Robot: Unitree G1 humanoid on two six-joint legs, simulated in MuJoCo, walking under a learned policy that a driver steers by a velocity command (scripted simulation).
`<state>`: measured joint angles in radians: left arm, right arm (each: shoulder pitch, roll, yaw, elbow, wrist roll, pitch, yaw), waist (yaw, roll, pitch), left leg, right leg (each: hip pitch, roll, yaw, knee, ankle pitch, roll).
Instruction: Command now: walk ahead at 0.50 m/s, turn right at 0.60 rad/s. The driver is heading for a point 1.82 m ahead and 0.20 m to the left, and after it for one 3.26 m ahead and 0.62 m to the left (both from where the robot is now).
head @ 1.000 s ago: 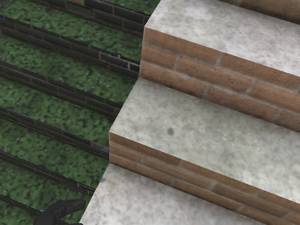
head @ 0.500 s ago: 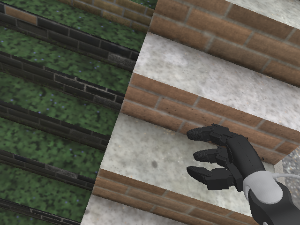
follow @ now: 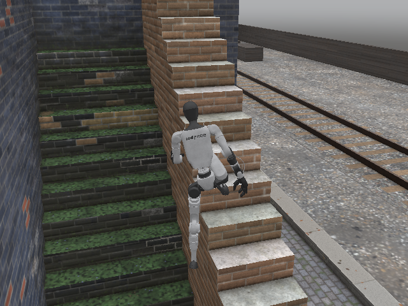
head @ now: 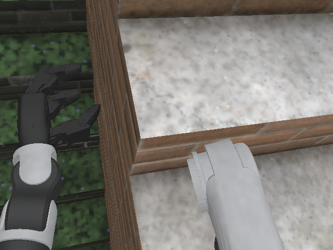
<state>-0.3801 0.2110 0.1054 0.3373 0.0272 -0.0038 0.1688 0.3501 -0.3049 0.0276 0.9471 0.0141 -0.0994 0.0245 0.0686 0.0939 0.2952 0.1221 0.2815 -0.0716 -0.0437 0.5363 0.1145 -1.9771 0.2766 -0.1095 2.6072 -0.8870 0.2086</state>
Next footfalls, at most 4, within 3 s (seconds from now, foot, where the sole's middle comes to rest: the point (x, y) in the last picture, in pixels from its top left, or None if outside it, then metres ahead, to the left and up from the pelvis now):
none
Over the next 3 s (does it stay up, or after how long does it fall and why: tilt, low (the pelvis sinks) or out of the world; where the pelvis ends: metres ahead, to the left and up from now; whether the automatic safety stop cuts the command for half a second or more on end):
falls after 0.22 s (tilt)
